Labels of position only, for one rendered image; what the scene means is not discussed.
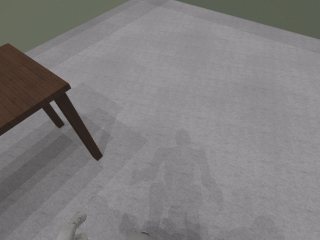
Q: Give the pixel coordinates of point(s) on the left robot hand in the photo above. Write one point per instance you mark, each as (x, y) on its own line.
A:
(68, 230)

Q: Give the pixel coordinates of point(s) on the table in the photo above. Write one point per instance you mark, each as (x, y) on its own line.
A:
(26, 86)

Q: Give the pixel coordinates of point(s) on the left robot shin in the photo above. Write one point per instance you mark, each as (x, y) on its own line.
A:
(143, 232)

